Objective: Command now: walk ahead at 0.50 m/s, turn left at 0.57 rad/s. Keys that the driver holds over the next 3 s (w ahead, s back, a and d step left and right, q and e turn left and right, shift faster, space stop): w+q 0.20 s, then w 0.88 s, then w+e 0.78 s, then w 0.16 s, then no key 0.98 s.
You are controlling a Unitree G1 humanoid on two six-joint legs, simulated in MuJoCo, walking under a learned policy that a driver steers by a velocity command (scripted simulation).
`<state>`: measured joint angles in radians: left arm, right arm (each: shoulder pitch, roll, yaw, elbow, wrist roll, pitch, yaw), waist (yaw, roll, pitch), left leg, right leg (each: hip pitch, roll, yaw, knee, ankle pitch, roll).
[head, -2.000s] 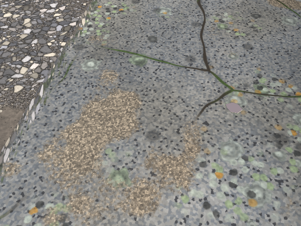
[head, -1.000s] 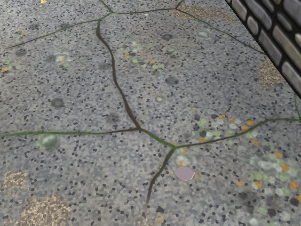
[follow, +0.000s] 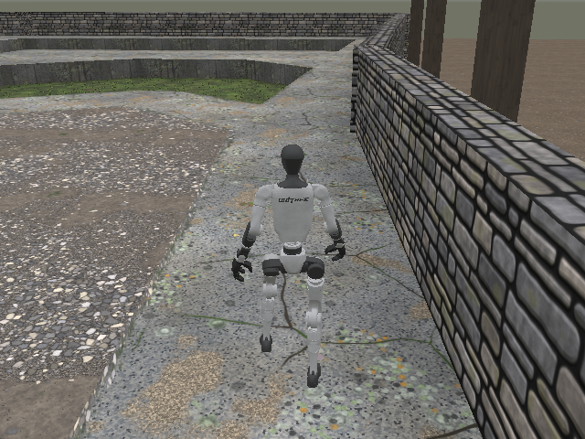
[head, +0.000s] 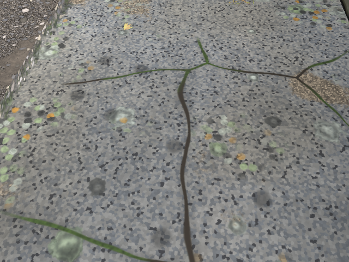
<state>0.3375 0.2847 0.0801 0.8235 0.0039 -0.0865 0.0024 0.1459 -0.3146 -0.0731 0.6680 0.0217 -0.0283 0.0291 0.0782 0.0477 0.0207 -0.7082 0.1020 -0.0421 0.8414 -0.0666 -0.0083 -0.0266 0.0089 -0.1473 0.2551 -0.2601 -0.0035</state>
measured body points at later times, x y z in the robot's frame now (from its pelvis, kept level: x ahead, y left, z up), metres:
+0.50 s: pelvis +0.28 +0.07 +0.00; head +0.30 +0.09 +0.45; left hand +0.41 +0.36 -0.09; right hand +0.40 -0.19 -0.10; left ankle +0.22 +0.14 -0.74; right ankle +0.49 -0.07 -0.68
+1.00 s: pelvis +0.56 +0.08 +0.01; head +0.59 +0.08 +0.45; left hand +0.54 +0.35 -0.12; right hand +0.79 -0.14 -0.09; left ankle +0.66 +0.28 -0.68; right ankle +0.55 -0.02 -0.74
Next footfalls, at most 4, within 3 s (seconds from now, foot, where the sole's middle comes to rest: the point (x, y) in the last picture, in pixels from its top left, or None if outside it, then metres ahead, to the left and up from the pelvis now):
0.16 left None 0.26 0.14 -0.78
0.68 right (200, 231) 0.59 -0.01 -0.78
1.20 left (131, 177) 0.81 0.30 -0.78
1.74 right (188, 128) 1.11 0.06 -0.78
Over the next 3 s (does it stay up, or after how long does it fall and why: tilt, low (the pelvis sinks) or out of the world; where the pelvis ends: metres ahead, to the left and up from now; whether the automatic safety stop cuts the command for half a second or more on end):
stays up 1.34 0.10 -0.01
